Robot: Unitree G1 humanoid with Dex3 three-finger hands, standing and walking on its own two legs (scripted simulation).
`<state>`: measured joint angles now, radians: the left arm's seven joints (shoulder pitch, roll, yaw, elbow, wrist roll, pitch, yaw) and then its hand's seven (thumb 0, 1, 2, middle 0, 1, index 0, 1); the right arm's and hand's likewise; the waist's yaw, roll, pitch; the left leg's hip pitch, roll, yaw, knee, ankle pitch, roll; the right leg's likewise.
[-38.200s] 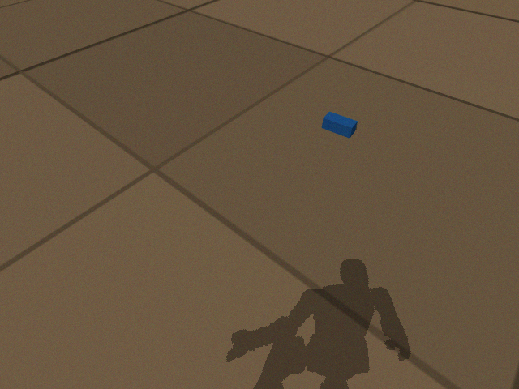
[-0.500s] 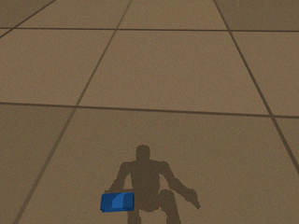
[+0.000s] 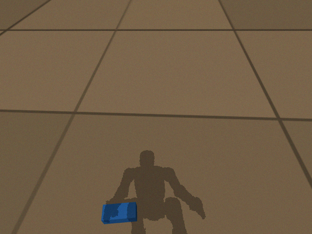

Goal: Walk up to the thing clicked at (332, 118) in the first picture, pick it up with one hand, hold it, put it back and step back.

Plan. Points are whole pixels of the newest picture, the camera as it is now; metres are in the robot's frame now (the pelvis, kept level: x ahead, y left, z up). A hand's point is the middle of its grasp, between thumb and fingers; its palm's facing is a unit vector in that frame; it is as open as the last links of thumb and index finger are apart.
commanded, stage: stand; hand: left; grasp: from above
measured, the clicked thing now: (120, 213) +0.40 +0.27 -0.74
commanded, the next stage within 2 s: step back in 0.92 s
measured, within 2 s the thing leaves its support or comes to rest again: neither
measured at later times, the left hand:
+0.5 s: hand out of the picture +0.05 +0.23 -0.17, palm faces -0.01 -0.95 -0.30, open 7.3 cm
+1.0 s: hand out of the picture +0.08 +0.25 -0.16, palm faces -0.01 -0.94 -0.34, open 7.3 cm
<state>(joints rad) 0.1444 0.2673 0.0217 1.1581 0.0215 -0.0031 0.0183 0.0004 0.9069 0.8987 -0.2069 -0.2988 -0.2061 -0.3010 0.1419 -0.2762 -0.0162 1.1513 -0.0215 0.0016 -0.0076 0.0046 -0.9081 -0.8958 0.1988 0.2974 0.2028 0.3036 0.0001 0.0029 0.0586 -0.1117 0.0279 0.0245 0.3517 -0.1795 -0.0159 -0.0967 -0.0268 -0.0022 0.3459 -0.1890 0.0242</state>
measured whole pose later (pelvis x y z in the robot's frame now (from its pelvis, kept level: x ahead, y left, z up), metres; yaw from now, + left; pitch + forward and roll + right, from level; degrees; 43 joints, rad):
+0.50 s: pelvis +0.00 +0.00 +0.00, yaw +0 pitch -3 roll +0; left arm 0.15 0.28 0.02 1.15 0.02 -0.01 0.01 0.00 0.91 0.90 -0.21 -0.30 -0.21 -0.30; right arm 0.15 -0.28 -0.02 1.15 -0.02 0.00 0.00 0.00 -0.91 -0.90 0.20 0.30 0.20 0.30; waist 0.00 0.00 0.06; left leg -0.12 0.03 0.03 0.36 -0.18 -0.02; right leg -0.11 -0.02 0.01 0.36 -0.19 0.02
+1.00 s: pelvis +0.00 +0.00 +0.00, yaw -1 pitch -2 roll +0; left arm 0.11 0.34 0.04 1.08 0.00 0.00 0.00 0.00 0.91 0.90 -0.21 -0.30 -0.21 -0.30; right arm 0.10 -0.34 -0.03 1.09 0.00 0.01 0.01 0.00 -0.91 -0.90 0.20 0.30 0.20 0.30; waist -0.01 0.00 0.09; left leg -0.18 0.04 0.03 0.43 -0.21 -0.02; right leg -0.17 -0.01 0.01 0.42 -0.21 0.01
